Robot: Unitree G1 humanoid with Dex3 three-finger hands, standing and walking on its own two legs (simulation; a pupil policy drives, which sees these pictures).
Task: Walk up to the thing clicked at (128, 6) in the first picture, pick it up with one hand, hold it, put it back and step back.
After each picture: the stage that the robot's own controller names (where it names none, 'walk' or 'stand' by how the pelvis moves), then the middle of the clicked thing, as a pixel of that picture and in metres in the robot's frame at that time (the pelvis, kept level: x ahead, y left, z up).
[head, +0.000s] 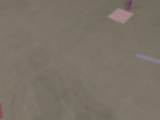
stand; (128, 2) +2.19 -0.73 -0.65
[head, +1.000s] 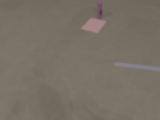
walk; (99, 10) +2.13 -0.17 -0.62
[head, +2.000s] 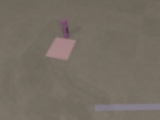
walk; (65, 28) +1.51 +0.27 -0.64
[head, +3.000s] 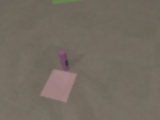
walk; (64, 61) +1.05 +0.26 -0.65
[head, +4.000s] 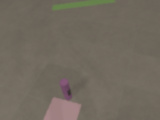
walk; (66, 90) +0.68 +0.20 -0.65
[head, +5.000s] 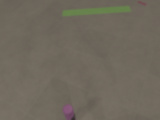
stand; (69, 115) +0.46 +0.17 -0.64
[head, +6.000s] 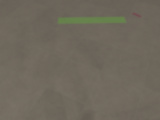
stand; out of the picture +0.38 +0.13 -0.65
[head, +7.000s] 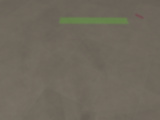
stand; out of the picture +0.37 +0.15 -0.65
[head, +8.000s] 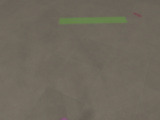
stand; out of the picture +0.40 +0.15 -0.66
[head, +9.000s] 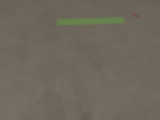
stand; out of the picture +0.38 +0.16 -0.66
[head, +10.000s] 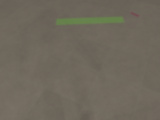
stand; out of the picture +0.38 +0.16 -0.66
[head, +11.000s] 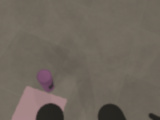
go down; (46, 82) +0.42 +0.17 -0.42
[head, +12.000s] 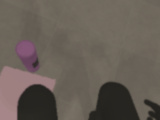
go down; (29, 58) +0.45 +0.21 -0.27
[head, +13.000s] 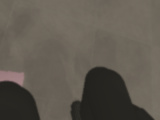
close in; out of the picture +0.44 +0.25 -0.18
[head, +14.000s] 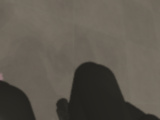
close; out of the picture +0.43 +0.27 -0.16
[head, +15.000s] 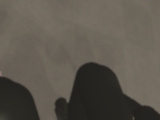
lift; out of the picture +0.40 +0.27 -0.16
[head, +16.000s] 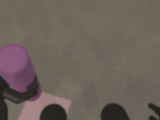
lift; (24, 79) +0.33 +0.19 +0.03
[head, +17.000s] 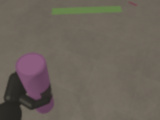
hold; (39, 88) +0.31 +0.15 +0.07
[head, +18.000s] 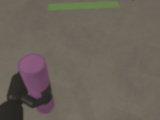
hold; (39, 88) +0.32 +0.16 +0.03
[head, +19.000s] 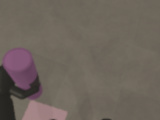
crouch; (27, 78) +0.36 +0.18 -0.02
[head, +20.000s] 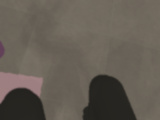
lower; out of the picture +0.48 +0.25 -0.05
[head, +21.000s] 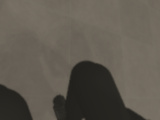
lower; out of the picture +0.45 +0.28 -0.17
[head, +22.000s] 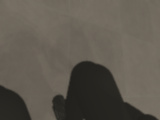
lower; out of the picture +0.44 +0.29 -0.17
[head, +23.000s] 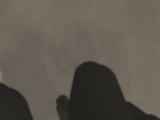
lower; out of the picture +0.43 +0.29 -0.16
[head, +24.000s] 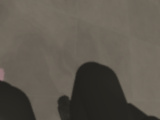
lower; out of the picture +0.42 +0.28 -0.16
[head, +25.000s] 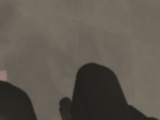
open; out of the picture +0.43 +0.26 -0.17
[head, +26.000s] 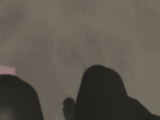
stand; out of the picture +0.42 +0.26 -0.17
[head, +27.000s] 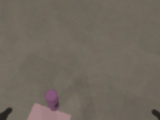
stand; (52, 101) +0.40 +0.17 -0.50
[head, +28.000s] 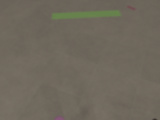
stand; out of the picture +0.39 +0.16 -0.60
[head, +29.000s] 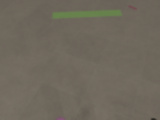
stand; out of the picture +0.38 +0.15 -0.60
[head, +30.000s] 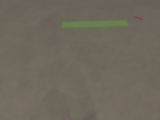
stand; out of the picture +0.42 +0.13 -0.65
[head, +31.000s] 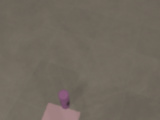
walk; (64, 100) +0.46 +0.11 -0.64
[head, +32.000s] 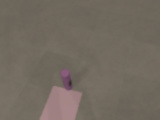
walk; (67, 80) +0.66 +0.17 -0.64
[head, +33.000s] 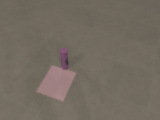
stand; (64, 59) +1.00 +0.15 -0.64
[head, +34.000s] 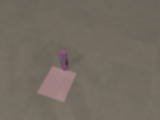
stand; (64, 60) +1.00 +0.19 -0.65
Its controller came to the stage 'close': yes
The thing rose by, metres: 0.67
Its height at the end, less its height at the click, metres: +0.00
